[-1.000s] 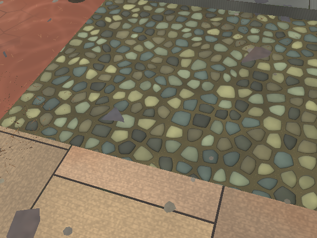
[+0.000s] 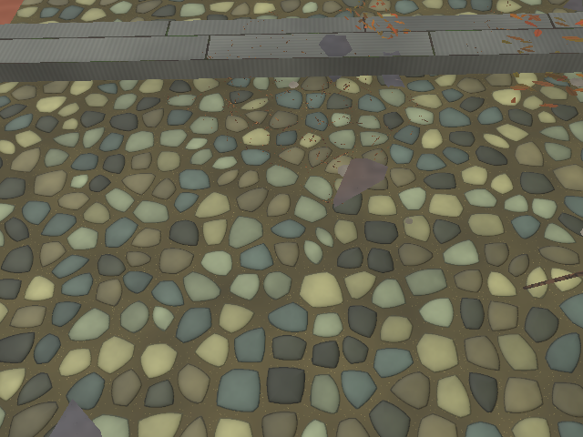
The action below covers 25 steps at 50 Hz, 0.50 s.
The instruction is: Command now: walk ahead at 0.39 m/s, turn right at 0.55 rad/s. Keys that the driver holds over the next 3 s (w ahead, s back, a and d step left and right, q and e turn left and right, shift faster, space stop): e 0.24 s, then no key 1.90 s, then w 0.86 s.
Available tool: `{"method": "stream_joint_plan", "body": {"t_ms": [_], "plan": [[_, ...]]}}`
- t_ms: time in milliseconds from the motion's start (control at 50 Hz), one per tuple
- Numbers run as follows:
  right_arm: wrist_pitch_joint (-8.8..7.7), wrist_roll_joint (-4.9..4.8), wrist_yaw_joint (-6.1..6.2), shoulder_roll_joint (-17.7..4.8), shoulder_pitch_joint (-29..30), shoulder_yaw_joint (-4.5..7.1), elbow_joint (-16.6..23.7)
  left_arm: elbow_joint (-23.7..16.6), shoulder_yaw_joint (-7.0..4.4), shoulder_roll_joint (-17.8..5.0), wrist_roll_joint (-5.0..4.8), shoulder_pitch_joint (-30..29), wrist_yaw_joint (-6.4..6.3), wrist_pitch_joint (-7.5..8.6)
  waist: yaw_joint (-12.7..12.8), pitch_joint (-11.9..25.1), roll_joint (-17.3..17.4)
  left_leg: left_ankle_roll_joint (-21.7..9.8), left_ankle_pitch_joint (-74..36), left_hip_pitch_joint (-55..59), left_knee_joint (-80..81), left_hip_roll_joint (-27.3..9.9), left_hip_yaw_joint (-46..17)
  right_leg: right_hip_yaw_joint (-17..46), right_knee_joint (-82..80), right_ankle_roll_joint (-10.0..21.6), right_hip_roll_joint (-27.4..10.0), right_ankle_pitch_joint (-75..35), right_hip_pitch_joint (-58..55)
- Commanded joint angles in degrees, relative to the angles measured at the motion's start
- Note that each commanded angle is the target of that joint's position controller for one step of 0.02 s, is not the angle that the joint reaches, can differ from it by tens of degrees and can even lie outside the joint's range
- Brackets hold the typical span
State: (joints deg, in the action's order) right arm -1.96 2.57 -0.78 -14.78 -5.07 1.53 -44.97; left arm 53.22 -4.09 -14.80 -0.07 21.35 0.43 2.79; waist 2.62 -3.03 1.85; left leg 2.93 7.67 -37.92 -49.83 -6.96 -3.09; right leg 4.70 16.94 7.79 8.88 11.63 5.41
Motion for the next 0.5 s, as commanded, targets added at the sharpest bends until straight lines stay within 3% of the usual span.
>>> {"method": "stream_joint_plan", "body": {"t_ms": [20,100,140,160,180,200,220,240,260,280,320,380,440,500], "plan": [[-0.48,-0.58,0.01,-3.4,4.4,0.37,4.8,-2.5,-1.85,-8.8,0.0,3.6,-0.54,0.16,0.7,0.9,-4.8,0.4,-5.4,2.2,6.2,4.3,4.0,9.2,-0.2,3.7,-12.6,-36.7,0.6],[-1.13,-1.32,0.6,-4.3,6.9,-0.03,6.3,-3.1,-1.84,-8.9,0.87,5.0,-1.38,-1.16,1.9,3.0,-6.9,-1.2,-4.7,6.7,13.7,8.4,3.5,11.4,6.6,1.1,-12.0,-42.3,-3.5],[-1.74,-1.32,1.24,-6.8,0.6,0.61,4.7,-4.7,-2.13,-9.8,1.2,1.2,-1.85,-1.25,-1.4,4.5,-7.8,-3.0,-2.8,15.5,19.8,9.7,1.7,13.7,12.1,-1.2,-11.6,-43.6,-2.6],[-2.32,-1.2,1.74,-8.1,-4.3,1.03,3.4,-5.5,-2.33,-10.6,0.82,-0.9,-1.76,-0.86,-4.0,6.0,-7.5,-4.1,-5.9,21.9,24.3,9.7,1.6,14.2,17.4,-2.4,-10.2,-43.7,-1.6],[-3.42,-0.62,2.35,-10.1,-11.4,1.52,2.2,-6.8,-2.07,-9.7,-0.19,-2.7,-1.28,-0.17,-7.6,9.9,-4.8,-5.9,-16.7,34.1,27.7,4.0,-1.9,13.2,27.6,-4.0,-7.7,-35.3,3.9],[-3.51,0.0,3.05,-13.9,-16.3,1.98,2.6,-9.1,-0.78,-4.5,-1.13,0.3,-1.4,0.17,-7.1,18.5,5.6,-9.0,-44.3,48.1,21.9,-13.4,-14.4,6.0,44.1,-5.2,-2.7,4.1,13.1],[-2.02,-1.4,2.5,-15.3,-13.9,2.84,3.6,-9.3,-1.33,-5.8,-2.09,9.9,-2.2,-0.85,-2.4,28.0,15.6,-18.6,-56.2,53.5,21.8,-24.1,-30.1,1.5,55.9,-5.7,2.3,29.1,20.5],[-0.93,-2.06,2.18,-9.8,-9.8,2.03,5.3,-6.0,-1.79,-9.3,0.27,9.8,-2.6,-2.38,-1.3,23.3,4.5,-18.4,-44.0,46.1,23.5,-20.5,-26.7,2.3,59.5,-5.9,-2.8,23.4,22.2],[-0.67,-2.22,2.29,-5.2,-7.0,0.65,5.8,-6.4,-1.98,-9.4,1.26,4.4,-1.83,-3.0,-2.1,15.1,0.9,-16.7,-36.1,38.3,26.1,-15.2,-18.4,1.4,58.0,-6.7,-3.8,19.8,22.5],[-0.27,-1.68,2.41,-3.8,-4.7,0.03,5.7,-6.9,-1.83,-7.9,1.4,2.3,-1.22,-3.61,-1.1,10.7,0.9,-15.0,-29.8,33.0,28.7,-11.5,-13.3,0.9,55.7,-7.6,-5.2,17.8,22.4],[-0.28,-1.3,2.63,-5.2,-4.8,0.32,4.6,-7.1,-1.3,-5.9,1.77,1.7,-0.08,-5.12,-0.7,6.9,5.5,-14.7,-28.7,26.0,31.5,-7.6,-6.7,-0.2,53.5,-8.8,-5.5,14.6,19.6],[-0.86,-1.02,2.12,-6.0,-5.7,0.67,3.5,-7.6,-0.85,-5.1,1.28,1.1,0.09,-5.78,0.0,8.6,4.8,-16.0,-29.9,24.5,32.0,-7.4,-3.8,-0.3,49.0,-8.9,-4.6,13.3,17.6],[-0.3,-0.95,1.87,-6.3,-5.3,0.81,2.9,-8.3,0.05,-4.3,1.63,-1.9,0.19,-6.48,-0.3,8.4,6.3,-15.7,-17.2,22.5,33.7,-6.8,-2.4,-1.8,39.3,-8.4,-5.9,12.2,15.5],[0.85,-0.82,1.39,-7.3,-6.2,1.26,2.1,-9.0,1.09,-3.8,1.37,-5.6,0.31,-6.79,-2.1,7.3,8.4,-15.2,-2.1,20.8,35.1,-5.9,-2.9,-4.3,28.5,-7.6,-6.5,12.2,11.0]]}}
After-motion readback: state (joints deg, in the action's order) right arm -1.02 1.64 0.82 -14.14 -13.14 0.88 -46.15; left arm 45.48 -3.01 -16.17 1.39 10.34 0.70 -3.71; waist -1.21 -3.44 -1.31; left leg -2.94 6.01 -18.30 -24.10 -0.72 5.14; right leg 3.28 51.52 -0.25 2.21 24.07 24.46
